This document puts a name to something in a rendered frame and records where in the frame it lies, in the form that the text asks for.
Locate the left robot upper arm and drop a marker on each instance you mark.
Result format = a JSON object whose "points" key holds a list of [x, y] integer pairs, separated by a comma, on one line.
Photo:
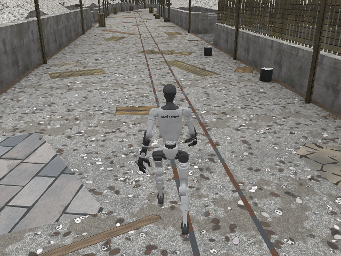
{"points": [[151, 121]]}

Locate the left robot shin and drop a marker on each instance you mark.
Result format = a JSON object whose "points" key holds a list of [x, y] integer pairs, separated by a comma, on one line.
{"points": [[160, 183]]}

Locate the humanoid robot torso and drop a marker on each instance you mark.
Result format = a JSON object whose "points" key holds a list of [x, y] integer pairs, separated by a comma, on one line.
{"points": [[170, 128]]}

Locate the robot right forearm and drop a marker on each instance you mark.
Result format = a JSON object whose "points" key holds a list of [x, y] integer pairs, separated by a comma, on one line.
{"points": [[194, 136]]}

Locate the right robot upper arm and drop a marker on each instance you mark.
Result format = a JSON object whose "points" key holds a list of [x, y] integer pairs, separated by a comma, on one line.
{"points": [[189, 120]]}

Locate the robot left hand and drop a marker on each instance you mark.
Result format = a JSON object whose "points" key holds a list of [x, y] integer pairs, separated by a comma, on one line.
{"points": [[140, 164]]}

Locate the robot right hand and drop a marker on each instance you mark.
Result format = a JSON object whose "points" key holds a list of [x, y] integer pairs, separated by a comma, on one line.
{"points": [[192, 144]]}

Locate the robot left forearm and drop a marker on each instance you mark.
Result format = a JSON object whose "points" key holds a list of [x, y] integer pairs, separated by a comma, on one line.
{"points": [[145, 146]]}

